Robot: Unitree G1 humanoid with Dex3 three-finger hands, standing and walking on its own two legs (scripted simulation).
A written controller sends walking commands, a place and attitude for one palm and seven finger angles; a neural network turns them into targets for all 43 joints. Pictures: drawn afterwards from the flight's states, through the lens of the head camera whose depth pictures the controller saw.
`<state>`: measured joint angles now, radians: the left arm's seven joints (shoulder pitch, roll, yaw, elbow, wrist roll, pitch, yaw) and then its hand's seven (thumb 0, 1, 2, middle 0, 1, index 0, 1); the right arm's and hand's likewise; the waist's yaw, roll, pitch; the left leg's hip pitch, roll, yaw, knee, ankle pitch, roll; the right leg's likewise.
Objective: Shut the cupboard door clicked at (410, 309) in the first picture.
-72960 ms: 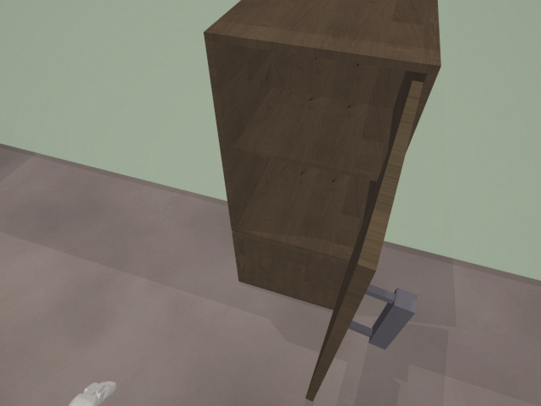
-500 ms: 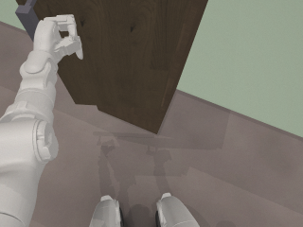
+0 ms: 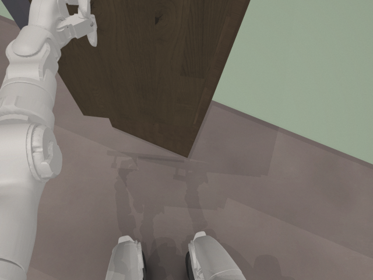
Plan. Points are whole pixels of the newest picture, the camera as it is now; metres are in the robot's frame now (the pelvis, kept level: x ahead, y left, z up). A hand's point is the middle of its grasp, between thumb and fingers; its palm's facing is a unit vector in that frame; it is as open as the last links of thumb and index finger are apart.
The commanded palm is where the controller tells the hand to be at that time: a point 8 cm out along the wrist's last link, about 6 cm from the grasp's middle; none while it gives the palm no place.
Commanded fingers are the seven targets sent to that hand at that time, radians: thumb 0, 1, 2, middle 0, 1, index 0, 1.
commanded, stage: push the door shut along its arc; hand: left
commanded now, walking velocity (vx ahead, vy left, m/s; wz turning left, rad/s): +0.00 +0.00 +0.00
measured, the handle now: (32, 13) +0.62 +0.20 +0.12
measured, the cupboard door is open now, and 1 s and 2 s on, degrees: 18 7 7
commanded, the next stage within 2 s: pull the fist back off the door in 0.26 s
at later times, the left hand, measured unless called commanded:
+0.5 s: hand (109, 4) +0.61 +0.06 +0.14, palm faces +0.00 -0.99 +0.12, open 3.3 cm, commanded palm +0.61 +0.08 +0.13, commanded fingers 0.00 0.90 0.90 -1.30 -1.50 -1.30 -1.50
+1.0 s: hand (121, 23) +0.58 +0.04 +0.13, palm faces +0.10 -0.99 -0.04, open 3.1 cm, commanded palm +0.53 +0.09 +0.13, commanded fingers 0.00 0.90 0.90 -1.30 -1.50 -1.30 -1.50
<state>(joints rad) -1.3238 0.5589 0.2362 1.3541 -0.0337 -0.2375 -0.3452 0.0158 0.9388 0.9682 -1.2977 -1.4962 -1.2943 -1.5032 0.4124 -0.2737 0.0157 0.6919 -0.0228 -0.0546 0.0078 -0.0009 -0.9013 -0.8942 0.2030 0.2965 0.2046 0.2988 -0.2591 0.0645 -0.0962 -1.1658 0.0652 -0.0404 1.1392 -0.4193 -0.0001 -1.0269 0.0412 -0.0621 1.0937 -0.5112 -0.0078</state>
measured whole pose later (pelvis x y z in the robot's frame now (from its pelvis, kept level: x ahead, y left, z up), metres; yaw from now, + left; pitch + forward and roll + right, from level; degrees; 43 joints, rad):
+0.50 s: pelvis -0.01 +0.00 -0.02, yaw -1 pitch +30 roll -5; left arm -1.51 0.49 0.36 1.41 0.01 -0.16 0.06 0.03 0.92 0.97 -1.30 -1.50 -1.29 -1.50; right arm 0.47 -0.25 0.04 0.69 -0.09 -0.11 0.05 0.00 -0.90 -0.89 0.20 0.30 0.20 0.30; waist -0.31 0.09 -0.12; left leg -1.32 0.07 -0.05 1.22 -0.43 0.00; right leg -1.18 0.05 -0.07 1.18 -0.52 0.00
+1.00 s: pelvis +0.03 -0.01 +0.02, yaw +0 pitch +24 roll -2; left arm -1.10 0.27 0.33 1.25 0.07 -0.37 0.22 0.02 0.91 0.91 -1.30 -1.50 -1.29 -1.50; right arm 0.51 -0.26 -0.03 0.66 -0.09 0.01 0.12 0.00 -0.90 -0.89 0.20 0.30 0.20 0.30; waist -0.23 0.08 -0.15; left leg -1.00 0.07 0.00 1.00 -0.41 -0.02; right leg -0.89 0.04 -0.03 0.99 -0.51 -0.02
